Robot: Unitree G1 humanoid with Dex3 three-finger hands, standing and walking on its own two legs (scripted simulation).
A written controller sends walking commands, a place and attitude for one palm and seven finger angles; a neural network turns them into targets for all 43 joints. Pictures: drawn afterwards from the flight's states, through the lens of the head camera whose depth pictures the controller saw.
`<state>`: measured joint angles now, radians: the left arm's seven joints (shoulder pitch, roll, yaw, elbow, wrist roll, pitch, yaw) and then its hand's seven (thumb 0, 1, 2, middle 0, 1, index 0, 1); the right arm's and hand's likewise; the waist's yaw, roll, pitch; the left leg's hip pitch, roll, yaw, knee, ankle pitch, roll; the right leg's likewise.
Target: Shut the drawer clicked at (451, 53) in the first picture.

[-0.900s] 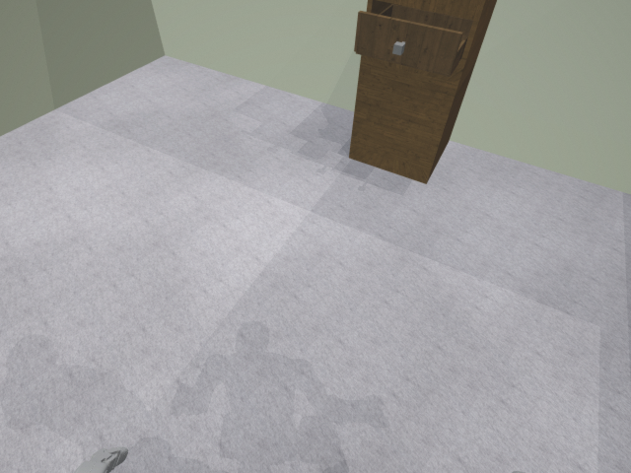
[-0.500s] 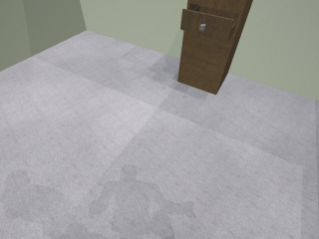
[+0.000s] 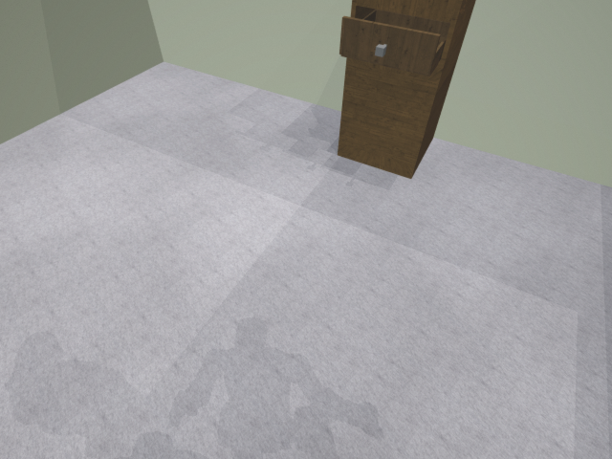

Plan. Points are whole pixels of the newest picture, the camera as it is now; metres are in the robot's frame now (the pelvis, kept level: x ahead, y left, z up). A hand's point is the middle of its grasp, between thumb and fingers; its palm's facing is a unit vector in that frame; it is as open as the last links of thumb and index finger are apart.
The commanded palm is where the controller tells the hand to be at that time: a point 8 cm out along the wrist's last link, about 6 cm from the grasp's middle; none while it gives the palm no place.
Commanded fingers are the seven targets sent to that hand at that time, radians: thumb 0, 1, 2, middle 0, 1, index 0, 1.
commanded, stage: stand and wait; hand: left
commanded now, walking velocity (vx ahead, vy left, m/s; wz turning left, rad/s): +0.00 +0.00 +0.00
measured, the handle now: (382, 49) +1.55 -0.21 -0.08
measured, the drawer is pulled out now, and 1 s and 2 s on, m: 0.15 0.15 0.15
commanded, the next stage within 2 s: look at it before walking up in 0.06 s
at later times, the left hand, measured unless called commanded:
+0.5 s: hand out of the picture +0.08 +0.24 -0.16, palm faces -0.03 -0.94 -0.33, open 7.4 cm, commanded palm none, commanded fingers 0.00 0.90 0.90 -0.20 -0.30 -0.20 -0.30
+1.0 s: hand out of the picture +0.08 +0.23 -0.17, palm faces -0.03 -0.96 -0.29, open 7.4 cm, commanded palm none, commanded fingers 0.00 0.90 0.90 -0.20 -0.30 -0.20 -0.30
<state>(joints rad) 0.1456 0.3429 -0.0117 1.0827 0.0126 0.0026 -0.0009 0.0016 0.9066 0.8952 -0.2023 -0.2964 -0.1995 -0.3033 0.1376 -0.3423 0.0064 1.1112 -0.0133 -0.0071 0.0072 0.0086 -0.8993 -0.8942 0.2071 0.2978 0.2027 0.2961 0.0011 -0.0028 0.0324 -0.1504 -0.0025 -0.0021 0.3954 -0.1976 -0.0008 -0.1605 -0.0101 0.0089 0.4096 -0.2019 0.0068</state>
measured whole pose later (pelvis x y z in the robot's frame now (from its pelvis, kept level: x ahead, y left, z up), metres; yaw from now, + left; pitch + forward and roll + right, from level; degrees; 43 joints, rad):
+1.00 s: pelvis +0.03 +0.00 +0.00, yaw -1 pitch -1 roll +0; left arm 0.20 0.30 -0.01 1.09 0.02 0.02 0.00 0.00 0.91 0.90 -0.20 -0.30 -0.20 -0.30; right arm 0.17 -0.30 0.01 1.12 -0.03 0.01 0.01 0.01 -0.90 -0.89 0.20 0.30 0.20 0.30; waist 0.01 -0.01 -0.01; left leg -0.15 0.01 0.01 0.44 -0.29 -0.01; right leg -0.16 0.01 0.02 0.44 -0.27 -0.01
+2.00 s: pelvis +0.42 -0.04 -0.01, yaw -1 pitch -1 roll -2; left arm 0.42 0.16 0.03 1.12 0.02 -0.08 0.01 0.00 0.92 0.90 -0.20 -0.30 -0.20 -0.30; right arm 0.10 -0.16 -0.04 1.01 -0.03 -0.02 0.03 0.00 -0.91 -0.90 0.20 0.30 0.19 0.29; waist 0.06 0.00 0.03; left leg -0.51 0.12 0.10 0.72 -0.19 0.00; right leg 0.00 0.04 -0.20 0.35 -0.34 -0.05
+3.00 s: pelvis +0.80 -0.08 -0.01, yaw -8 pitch -1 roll -2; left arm 0.34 0.13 0.03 1.11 0.02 -0.03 0.01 0.00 0.92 0.90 -0.20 -0.30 -0.20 -0.30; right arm 0.15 -0.18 -0.04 1.02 -0.02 -0.03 -0.01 0.01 -0.92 -0.90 0.20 0.30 0.20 0.29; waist 0.04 0.01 0.04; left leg -0.39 0.10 0.11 0.64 -0.18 -0.05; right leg -0.15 -0.01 -0.15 0.47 -0.29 -0.02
